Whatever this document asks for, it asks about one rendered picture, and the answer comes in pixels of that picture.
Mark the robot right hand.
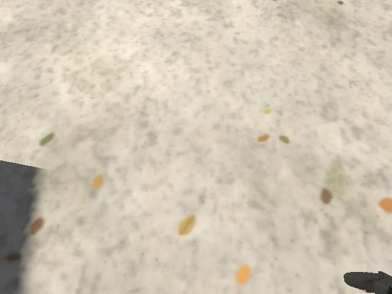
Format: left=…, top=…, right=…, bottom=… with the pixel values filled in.
left=344, top=271, right=392, bottom=294

